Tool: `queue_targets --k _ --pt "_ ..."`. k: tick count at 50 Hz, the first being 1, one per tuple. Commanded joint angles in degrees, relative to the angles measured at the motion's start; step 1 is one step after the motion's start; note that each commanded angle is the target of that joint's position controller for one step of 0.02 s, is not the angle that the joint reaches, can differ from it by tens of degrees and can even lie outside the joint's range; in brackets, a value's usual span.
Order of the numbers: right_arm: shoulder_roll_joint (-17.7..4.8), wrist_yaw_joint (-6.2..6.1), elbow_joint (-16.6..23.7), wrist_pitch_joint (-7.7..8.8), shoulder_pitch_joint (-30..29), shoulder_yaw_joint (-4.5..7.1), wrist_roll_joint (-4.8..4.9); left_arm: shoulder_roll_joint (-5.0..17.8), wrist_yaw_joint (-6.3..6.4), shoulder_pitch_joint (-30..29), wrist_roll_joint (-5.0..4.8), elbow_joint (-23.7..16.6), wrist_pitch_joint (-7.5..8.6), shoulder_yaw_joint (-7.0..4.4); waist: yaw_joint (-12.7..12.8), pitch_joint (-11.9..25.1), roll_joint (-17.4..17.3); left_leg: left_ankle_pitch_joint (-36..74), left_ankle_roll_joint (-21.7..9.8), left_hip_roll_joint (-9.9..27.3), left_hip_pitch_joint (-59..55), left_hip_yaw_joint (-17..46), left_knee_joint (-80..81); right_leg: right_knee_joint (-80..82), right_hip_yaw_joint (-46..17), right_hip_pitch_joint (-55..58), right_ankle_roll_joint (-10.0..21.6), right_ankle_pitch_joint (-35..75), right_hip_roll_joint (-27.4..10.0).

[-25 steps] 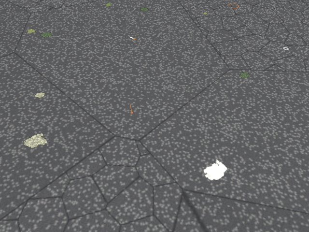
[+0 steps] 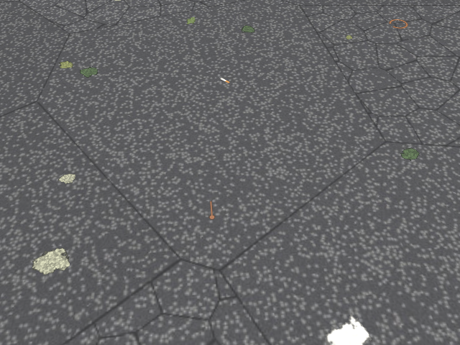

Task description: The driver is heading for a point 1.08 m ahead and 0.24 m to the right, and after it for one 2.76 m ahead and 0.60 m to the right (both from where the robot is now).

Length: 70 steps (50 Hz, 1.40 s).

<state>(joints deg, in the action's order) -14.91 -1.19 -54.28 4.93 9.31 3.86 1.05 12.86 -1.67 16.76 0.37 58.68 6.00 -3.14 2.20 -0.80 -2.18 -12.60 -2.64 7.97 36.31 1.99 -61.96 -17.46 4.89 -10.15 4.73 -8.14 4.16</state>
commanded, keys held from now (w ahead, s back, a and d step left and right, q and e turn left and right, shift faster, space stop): w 0.20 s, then w+e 0.80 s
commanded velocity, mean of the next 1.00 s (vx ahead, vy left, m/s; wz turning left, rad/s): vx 0.50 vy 0.00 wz -0.34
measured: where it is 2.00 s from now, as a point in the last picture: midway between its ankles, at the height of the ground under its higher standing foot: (335, 204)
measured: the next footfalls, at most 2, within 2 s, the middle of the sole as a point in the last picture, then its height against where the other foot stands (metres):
left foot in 0.30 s outside the picture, level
right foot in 0.86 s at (294, 307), level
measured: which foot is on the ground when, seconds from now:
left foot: up 0.00-0.28, down 0.30-0.88, up 0.90-1.00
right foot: down 0.00-0.32, up 0.34-0.84, down 0.86-1.00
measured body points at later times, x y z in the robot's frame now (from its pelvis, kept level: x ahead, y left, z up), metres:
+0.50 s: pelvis +0.29 +0.07 +0.00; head +0.32 +0.08 +0.45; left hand +0.38 +0.34 -0.14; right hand +0.34 -0.20 -0.13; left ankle +0.33 +0.16 -0.74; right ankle +0.25 -0.08 -0.65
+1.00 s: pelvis +0.55 -0.04 -0.01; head +0.59 -0.06 +0.43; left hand +0.76 +0.17 -0.13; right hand +0.56 -0.34 -0.14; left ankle +0.53 +0.15 -0.64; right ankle +0.58 -0.11 -0.74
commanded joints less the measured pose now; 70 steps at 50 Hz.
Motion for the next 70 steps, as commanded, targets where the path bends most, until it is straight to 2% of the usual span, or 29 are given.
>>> queue_targets --k 1,6,11,13,15,16,17,18,19,20,23,27,37,40,42,43,44,45,46,47,48,50,55,62,65,67,68,69,70 --pt "-2.81 0.01 2.44 -0.33 0.75 0.80 -0.77 8.19 1.38 -1.78 -0.11 -3.37 0.83 -1.27 -2.53 -1.94 4.28 9.13 1.52 2.31 4.19 1.55 8.27 12.56 -13.51 -1.61 9.38 3.76 -16.70" --pt "-1.44 1.22 5.06 0.31 -9.48 -0.01 -0.28 9.00 2.10 3.63 -1.00 -2.27 0.26 -1.33 0.77 -3.14 4.68 19.73 2.02 -1.18 1.48 -1.93 24.69 12.09 -8.11 1.92 6.83 5.94 -14.62" --pt "-2.37 2.93 8.13 1.00 -15.80 -0.43 0.24 9.62 2.27 7.95 -1.48 -0.29 -1.13 -1.88 2.08 -4.78 5.18 13.59 0.40 -2.68 2.60 -1.74 31.57 6.95 -9.20 11.63 6.21 8.70 -18.64" --pt "-4.34 3.23 8.01 1.57 -12.59 0.27 0.33 10.54 2.39 6.75 -1.59 -0.55 -1.74 -2.27 -0.64 -3.05 6.67 9.15 -0.76 -4.38 -3.45 -2.27 33.61 2.76 -10.61 12.98 5.23 16.09 -19.45" --pt "-9.24 2.65 3.65 2.07 3.22 2.79 0.04 9.44 2.34 4.08 -1.33 -1.84 -2.12 -1.72 -8.50 6.68 6.44 9.35 -3.39 -6.25 -26.31 -3.60 33.96 -14.47 -7.75 7.45 2.59 28.56 -14.68" --pt "-14.30 1.93 1.86 2.02 14.27 4.06 -1.01 6.72 2.26 4.54 -0.16 -3.72 -2.01 -0.57 -11.47 16.91 -0.77 8.68 -7.00 5.99 -45.04 9.61 32.44 -33.84 -4.61 -5.14 0.22 11.61 -10.06" --pt "-16.32 2.35 0.56 1.64 16.23 4.30 -1.30 -0.83 1.85 12.18 -1.30 -3.50 -0.84 1.22 -7.07 24.35 -16.69 -2.57 -14.59 17.59 -61.16 35.55 40.72 -51.43 -6.53 -25.72 -2.57 -24.13 -0.85" --pt "-10.06 2.34 1.38 1.74 14.79 2.64 -1.12 6.45 1.91 8.12 -2.81 -2.94 0.02 -0.49 -8.96 20.80 -9.71 -7.48 -12.07 15.45 -57.48 35.63 43.98 -57.99 -13.48 -30.78 -1.84 -24.55 -3.81" --pt "-7.37 2.07 2.24 1.89 9.89 1.81 -0.95 8.79 2.01 3.14 -3.63 -4.62 0.35 -1.30 -8.21 12.80 -7.12 -4.97 -9.21 14.05 -49.94 26.03 44.69 -58.85 -12.20 -33.96 -1.09 -19.14 -6.49" --pt "-5.87 2.11 3.04 2.04 5.28 1.21 -1.11 8.25 2.47 0.91 -3.34 -4.97 0.18 -1.40 -6.29 8.69 -2.44 0.29 -7.99 12.24 -41.52 19.42 46.43 -57.05 -11.09 -31.55 -1.21 -13.77 -9.38" --pt "-2.64 2.17 2.25 2.32 1.37 0.60 -2.12 4.89 2.49 2.26 -2.74 -4.74 -1.96 -2.08 -2.21 3.35 -3.84 6.11 -6.51 7.88 -29.10 6.73 51.76 -51.39 -11.21 -24.44 -1.12 -7.10 -12.82" --pt "-5.08 0.96 1.07 2.44 3.06 1.44 -2.19 3.81 2.35 -1.69 -2.23 -7.20 -3.72 -2.38 -1.57 -0.37 -1.37 13.14 -7.36 7.90 -27.76 -1.41 54.47 -46.12 -11.52 -29.86 -2.11 -0.58 -13.28" --pt "-8.31 -0.66 -0.02 0.10 9.94 2.53 -0.88 2.43 -1.12 -18.58 -1.62 -15.13 -3.31 -1.06 -6.08 -5.54 0.29 20.80 -5.43 9.22 -39.68 -13.72 52.22 -22.06 -2.90 -33.13 -0.98 7.74 -10.52" --pt "-10.59 -0.83 0.89 -1.01 8.38 3.19 -0.12 4.69 -1.96 -17.10 -1.88 -16.86 -3.49 -2.00 -3.18 -2.62 -2.37 43.33 -3.89 9.90 -42.79 -16.10 43.94 -20.57 1.53 -25.53 1.73 -0.22 -6.31" --pt "-12.15 -0.98 1.81 -1.89 6.19 3.47 0.31 8.86 -1.81 -5.89 -2.27 -15.01 -3.61 -4.23 3.68 3.84 -3.74 55.93 -2.12 8.46 -40.88 -17.44 27.61 -18.17 3.86 -10.11 4.72 -2.43 -1.42" --pt "-11.74 -1.00 2.41 -1.82 5.87 3.20 0.15 12.94 -0.84 3.46 -2.27 -12.56 -3.81 -6.43 8.18 8.82 -1.30 46.77 0.44 6.09 -31.78 -17.88 12.95 -14.38 0.31 6.06 7.11 0.69 -0.80" --pt "-4.83 -0.74 4.61 -1.00 7.55 1.40 -2.16 18.80 0.35 6.47 -2.19 -11.43 -4.20 -7.62 4.74 11.64 12.41 1.68 3.30 -0.82 -11.00 -16.82 -7.05 -12.64 -22.68 21.39 12.22 0.43 -13.80" --pt "-2.51 0.11 7.40 1.74 9.22 0.08 -0.88 20.02 -0.16 6.03 -1.32 -13.69 -3.11 -7.03 1.58 21.47 15.10 -23.22 4.45 -10.56 3.67 -2.23 -20.19 -1.89 -54.20 32.98 22.19 -8.37 -23.81" --pt "-6.73 0.82 9.01 3.62 1.31 1.07 1.55 15.08 -0.53 6.43 -0.92 -13.42 -2.47 -5.59 4.65 17.65 7.88 -19.00 2.98 -7.58 10.55 3.31 -21.36 1.60 -49.33 32.13 18.34 -6.65 -22.61" --pt "-6.78 1.02 9.46 4.49 -0.44 0.99 1.96 12.40 -0.44 3.77 -1.27 -13.39 -1.88 -4.90 3.20 10.86 6.50 -13.58 1.53 -5.03 12.02 2.67 -17.34 0.99 -39.76 24.92 15.97 -2.39 -20.44" --pt "-6.66 0.50 8.24 4.58 -0.04 1.18 0.57 10.48 -0.39 -1.14 -1.54 -14.58 -1.58 -4.31 0.26 7.37 1.81 -9.35 1.43 -2.35 7.96 2.77 -12.39 0.82 -32.81 15.78 13.69 2.32 -17.57" --pt "-7.94 0.28 7.85 3.00 1.60 2.22 -0.77 7.74 0.04 -5.52 -0.93 -16.28 -1.44 -3.27 -3.26 5.21 2.90 -5.72 2.30 -0.05 0.03 3.00 -6.08 2.70 -26.27 4.61 12.28 9.87 -14.53" --pt "-5.04 0.01 11.24 1.06 -5.48 1.57 -1.96 11.30 2.07 -1.11 -1.43 -16.03 -1.32 -4.01 -2.10 2.12 3.93 4.87 5.93 -2.00 0.50 0.79 10.49 4.70 -20.62 -1.82 11.40 15.28 -11.42" --pt "-4.91 1.79 15.50 2.27 -16.13 0.75 -0.61 10.95 2.61 4.07 -1.92 -14.97 -2.33 -3.85 2.31 0.29 7.71 17.65 4.87 -7.19 -5.33 1.04 31.98 0.93 -22.89 -0.63 7.56 5.11 -10.53" --pt "-6.89 2.59 15.77 3.25 -14.51 1.22 -0.46 10.78 3.13 4.39 -1.68 -15.01 -2.94 -3.81 1.07 0.82 9.04 12.09 3.22 -7.59 -7.22 1.63 34.90 -4.06 -27.24 4.63 6.82 6.00 -12.79" --pt "-8.34 2.59 13.76 3.92 -7.01 1.97 -1.01 9.69 3.20 3.47 -1.39 -15.33 -3.16 -3.38 -2.68 3.48 10.25 11.04 0.55 -8.49 -16.87 -0.53 37.67 -10.01 -26.59 5.44 5.21 15.00 -11.21" --pt "-10.42 2.37 12.46 4.22 0.32 2.69 -2.05 7.48 2.85 2.71 -0.96 -16.05 -2.94 -2.47 -6.06 9.57 8.70 11.76 -2.53 -4.13 -29.23 2.80 35.66 -20.28 -23.75 1.88 3.40 16.64 -8.33" --pt "-14.64 2.07 11.20 4.04 9.42 3.83 -3.05 4.61 2.82 7.78 -0.95 -16.90 -2.59 -1.57 -6.64 18.82 -1.67 8.10 -9.71 7.40 -50.00 20.30 35.29 -39.26 -17.73 -13.38 -0.53 4.09 -1.81" --pt "-14.41 2.73 8.32 3.24 13.58 4.14 -1.74 4.58 2.78 13.23 -2.34 -16.19 -2.11 -1.01 -5.52 22.00 -17.57 -4.67 -15.95 15.67 -58.14 42.38 42.92 -53.49 -14.85 -27.73 -2.86 -24.68 1.74"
